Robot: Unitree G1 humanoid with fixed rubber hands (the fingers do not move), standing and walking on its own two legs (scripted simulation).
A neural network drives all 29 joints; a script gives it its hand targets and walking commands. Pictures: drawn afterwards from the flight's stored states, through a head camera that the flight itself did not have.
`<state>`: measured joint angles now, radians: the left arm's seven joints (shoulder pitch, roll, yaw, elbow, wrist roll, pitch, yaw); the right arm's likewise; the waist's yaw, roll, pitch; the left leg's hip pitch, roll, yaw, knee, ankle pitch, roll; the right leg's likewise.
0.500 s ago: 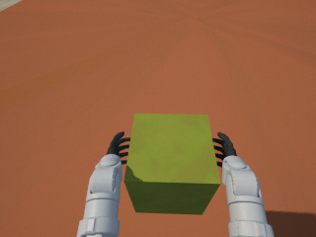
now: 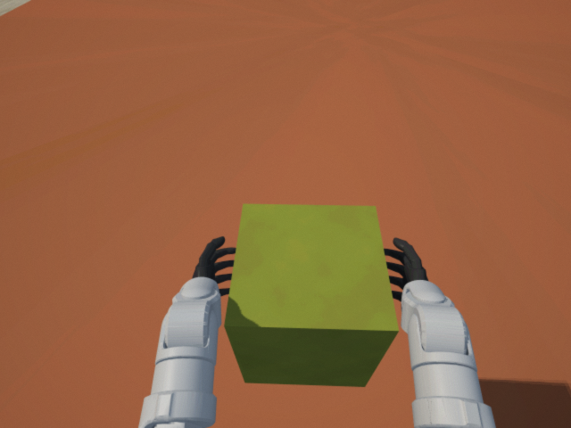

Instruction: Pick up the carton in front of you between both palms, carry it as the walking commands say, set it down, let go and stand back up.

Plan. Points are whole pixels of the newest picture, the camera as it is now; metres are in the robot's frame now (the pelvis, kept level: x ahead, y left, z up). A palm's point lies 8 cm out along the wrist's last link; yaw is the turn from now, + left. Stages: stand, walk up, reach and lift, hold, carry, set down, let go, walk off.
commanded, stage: carry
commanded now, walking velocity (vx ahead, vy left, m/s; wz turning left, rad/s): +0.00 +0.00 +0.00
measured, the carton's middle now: (306, 299) +0.32 +0.00 -0.04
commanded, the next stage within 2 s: hold in 0.14 s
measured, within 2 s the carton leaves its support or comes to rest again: neither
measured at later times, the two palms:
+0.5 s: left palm (237, 276) +0.30 +0.10 +0.05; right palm (454, 324) +0.24 -0.19 +0.05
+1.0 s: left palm (214, 265) +0.32 +0.14 +0.05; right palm (422, 310) +0.25 -0.15 +0.06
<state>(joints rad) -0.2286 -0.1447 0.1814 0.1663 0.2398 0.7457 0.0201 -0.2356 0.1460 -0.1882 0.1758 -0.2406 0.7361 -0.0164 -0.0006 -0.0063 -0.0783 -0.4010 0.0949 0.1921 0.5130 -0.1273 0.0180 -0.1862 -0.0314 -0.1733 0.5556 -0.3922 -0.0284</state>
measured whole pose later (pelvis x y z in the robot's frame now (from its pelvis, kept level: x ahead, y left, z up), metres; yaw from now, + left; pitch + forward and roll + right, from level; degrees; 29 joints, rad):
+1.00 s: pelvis -0.01 +0.07 +0.01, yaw -14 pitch -7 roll +0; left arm -0.36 -0.18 0.29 0.31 0.33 0.70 0.00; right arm -0.37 0.18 -0.35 0.39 -0.33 0.63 0.04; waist 0.01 -0.06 0.06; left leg -0.16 -0.01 0.07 0.39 -0.11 0.04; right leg -0.04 -0.03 0.09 0.43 -0.28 -0.01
